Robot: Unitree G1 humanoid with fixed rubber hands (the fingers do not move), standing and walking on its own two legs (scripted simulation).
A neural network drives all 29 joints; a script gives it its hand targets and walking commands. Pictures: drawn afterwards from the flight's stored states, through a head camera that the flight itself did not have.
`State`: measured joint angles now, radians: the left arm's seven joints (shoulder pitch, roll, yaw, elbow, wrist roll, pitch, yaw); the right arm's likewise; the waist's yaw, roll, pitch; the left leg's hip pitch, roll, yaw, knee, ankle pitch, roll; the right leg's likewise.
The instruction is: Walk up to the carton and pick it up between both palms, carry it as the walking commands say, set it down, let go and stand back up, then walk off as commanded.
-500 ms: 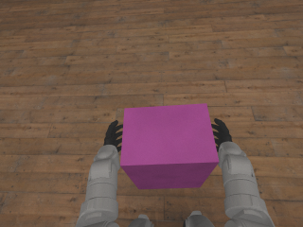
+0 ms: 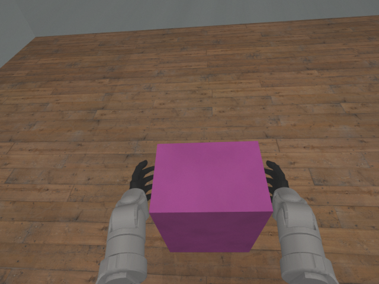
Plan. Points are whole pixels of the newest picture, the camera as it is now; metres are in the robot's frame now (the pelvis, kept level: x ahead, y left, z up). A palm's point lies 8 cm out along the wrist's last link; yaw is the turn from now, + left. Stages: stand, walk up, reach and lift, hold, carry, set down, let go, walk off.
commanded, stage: reach and lift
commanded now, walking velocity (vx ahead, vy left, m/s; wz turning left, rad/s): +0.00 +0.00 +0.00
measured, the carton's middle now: (208, 204) +0.33 -0.01 -0.06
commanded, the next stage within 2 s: hold in 1.40 s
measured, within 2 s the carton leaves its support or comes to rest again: neither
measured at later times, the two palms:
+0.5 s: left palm (138, 179) +0.32 +0.14 +0.08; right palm (292, 174) +0.32 -0.18 +0.07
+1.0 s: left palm (130, 181) +0.31 +0.15 +0.08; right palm (285, 183) +0.31 -0.16 +0.06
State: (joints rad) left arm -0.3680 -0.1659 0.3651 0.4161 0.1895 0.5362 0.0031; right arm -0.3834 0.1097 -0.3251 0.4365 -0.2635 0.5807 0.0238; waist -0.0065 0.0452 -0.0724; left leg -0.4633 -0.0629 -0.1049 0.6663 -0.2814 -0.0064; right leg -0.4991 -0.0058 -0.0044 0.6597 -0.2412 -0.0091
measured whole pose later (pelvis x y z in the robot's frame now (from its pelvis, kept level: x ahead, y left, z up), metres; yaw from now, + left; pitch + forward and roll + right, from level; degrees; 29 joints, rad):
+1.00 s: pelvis +0.01 +0.00 +0.02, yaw +0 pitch -5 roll +1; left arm -0.36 -0.14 0.32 0.28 0.24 0.73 -0.03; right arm -0.36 0.13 -0.29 0.33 -0.25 0.73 0.01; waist -0.01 0.02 -0.01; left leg -0.16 -0.05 -0.11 0.47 -0.22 -0.01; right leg -0.21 0.00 0.00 0.49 -0.19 -0.01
